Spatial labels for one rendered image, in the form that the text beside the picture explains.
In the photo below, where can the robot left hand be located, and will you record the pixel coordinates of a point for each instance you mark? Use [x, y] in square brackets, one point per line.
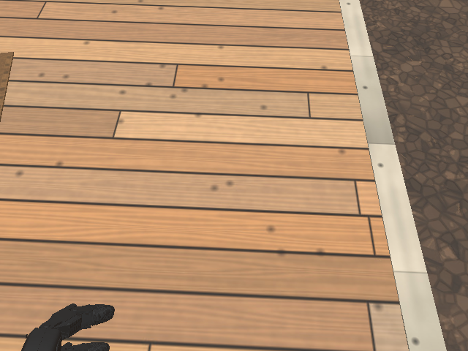
[65, 323]

